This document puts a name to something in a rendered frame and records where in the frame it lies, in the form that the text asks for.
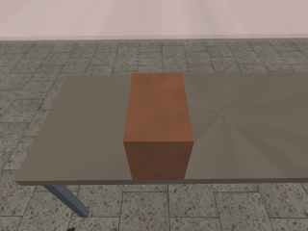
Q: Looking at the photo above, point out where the carton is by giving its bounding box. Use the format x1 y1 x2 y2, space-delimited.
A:
123 72 194 180

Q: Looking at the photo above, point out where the table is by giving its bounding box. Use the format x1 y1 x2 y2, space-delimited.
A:
14 71 308 218

